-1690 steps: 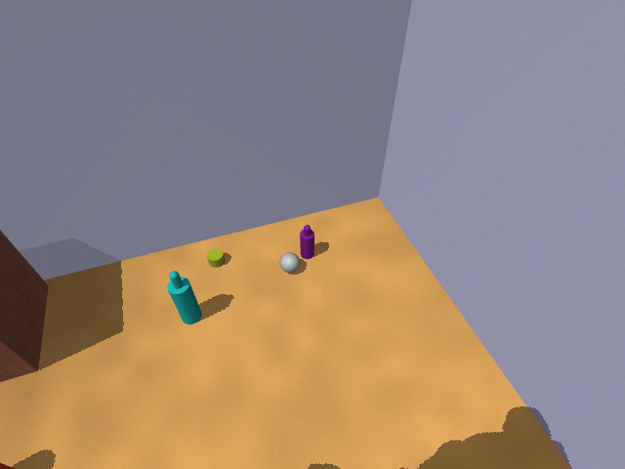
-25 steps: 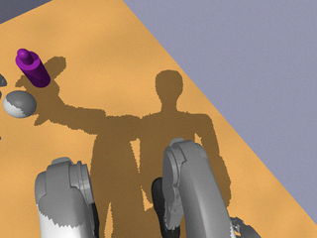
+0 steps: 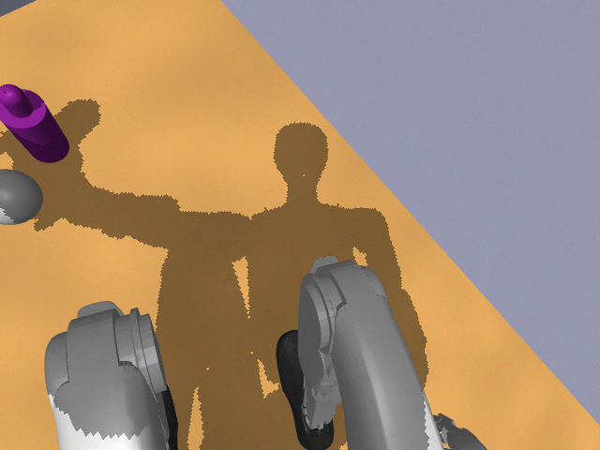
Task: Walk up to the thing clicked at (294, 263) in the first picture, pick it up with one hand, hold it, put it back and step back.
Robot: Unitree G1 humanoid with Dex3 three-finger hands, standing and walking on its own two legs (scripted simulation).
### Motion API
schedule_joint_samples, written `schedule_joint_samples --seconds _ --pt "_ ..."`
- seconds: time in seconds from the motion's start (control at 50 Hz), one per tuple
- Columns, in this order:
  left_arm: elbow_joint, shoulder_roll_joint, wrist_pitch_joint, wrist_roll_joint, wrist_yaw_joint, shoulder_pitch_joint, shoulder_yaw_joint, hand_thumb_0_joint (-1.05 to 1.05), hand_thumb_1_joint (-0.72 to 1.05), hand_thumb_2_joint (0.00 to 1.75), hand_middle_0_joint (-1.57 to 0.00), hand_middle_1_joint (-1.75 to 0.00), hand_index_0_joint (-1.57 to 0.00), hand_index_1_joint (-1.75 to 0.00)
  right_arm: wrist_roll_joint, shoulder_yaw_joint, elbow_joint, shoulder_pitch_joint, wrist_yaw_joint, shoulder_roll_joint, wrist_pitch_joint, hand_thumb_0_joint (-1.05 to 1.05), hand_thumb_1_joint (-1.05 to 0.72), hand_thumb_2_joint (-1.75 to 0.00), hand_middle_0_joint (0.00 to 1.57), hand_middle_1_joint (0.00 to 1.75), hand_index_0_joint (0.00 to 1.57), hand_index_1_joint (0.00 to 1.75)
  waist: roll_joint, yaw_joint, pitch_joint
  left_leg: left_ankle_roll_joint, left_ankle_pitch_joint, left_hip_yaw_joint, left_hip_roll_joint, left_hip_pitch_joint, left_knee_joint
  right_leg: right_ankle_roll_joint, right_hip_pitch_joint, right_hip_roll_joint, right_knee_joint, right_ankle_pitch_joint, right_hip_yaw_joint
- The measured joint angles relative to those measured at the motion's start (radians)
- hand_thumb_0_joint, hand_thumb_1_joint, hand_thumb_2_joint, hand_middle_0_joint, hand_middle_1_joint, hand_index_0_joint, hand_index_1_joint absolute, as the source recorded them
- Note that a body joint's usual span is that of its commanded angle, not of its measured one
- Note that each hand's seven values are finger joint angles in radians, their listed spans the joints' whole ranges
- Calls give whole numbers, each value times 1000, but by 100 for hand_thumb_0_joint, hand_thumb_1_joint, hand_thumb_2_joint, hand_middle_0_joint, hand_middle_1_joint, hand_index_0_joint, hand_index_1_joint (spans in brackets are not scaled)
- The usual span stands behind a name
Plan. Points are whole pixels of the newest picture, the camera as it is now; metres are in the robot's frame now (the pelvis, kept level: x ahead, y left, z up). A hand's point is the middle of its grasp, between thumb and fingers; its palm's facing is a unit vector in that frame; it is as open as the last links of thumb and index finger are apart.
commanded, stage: rise first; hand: left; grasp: from above
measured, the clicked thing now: (9, 197) +0.49 +0.32 -0.28
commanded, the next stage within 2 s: none
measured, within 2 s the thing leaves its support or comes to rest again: neither
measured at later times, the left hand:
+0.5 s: hand out of the picture +0.45 +0.35 -0.16, palm faces -0.46 -0.09 -0.88, open 14.2 cm
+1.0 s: hand out of the picture +0.45 +0.35 -0.16, palm faces -0.47 -0.08 -0.88, open 14.0 cm
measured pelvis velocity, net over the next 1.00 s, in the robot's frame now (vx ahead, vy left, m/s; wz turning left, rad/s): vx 0.00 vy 0.00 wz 0.00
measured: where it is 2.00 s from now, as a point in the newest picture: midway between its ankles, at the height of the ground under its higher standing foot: (239, 434)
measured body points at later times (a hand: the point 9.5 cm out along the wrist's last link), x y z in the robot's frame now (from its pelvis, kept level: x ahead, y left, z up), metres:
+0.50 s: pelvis +0.00 +0.00 +0.00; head +0.24 +0.10 +0.37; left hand +0.47 +0.36 -0.11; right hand +0.06 -0.27 -0.09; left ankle +0.07 +0.13 -0.28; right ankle +0.10 -0.12 -0.28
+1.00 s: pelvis +0.00 +0.00 +0.01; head +0.24 +0.10 +0.37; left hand +0.47 +0.35 -0.11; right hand +0.06 -0.27 -0.09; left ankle +0.07 +0.13 -0.28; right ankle +0.10 -0.12 -0.28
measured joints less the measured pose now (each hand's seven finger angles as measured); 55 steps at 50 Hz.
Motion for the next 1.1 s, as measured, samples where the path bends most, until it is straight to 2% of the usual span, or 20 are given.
schedule_joint_samples --seconds 0.26,0.68,1.1 --pt "-47 -3 -6 -5 -27 19 -2 0 -55 101 -8 -104 -8 -104 11 -2 -11 5 6 2 9 0 -91 -90 21 30 20 30 2 9 -4 4 -1 0 -2 3 -6 3 8 -1 -9 -3 -1" --pt "-20 -4 3 -3 -34 2 -29 0 -54 101 -9 -104 -9 -104 24 4 -24 8 1 4 18 0 -91 -89 21 30 20 30 5 3 -22 9 8 5 -4 9 -22 6 18 -3 -26 3 2" --pt "-21 -4 -6 1 -26 7 -16 0 -53 101 -10 -103 -10 -103 21 9 -28 15 0 1 6 0 -91 -89 21 30 20 30 7 -1 -14 6 13 2 -5 4 -20 5 11 -2 -23 9 0"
